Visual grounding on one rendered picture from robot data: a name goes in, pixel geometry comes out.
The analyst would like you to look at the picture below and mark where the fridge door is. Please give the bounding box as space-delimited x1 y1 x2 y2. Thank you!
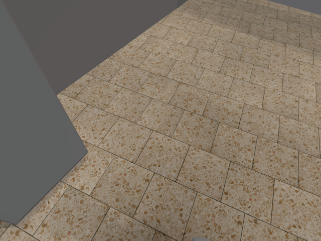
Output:
0 0 87 224

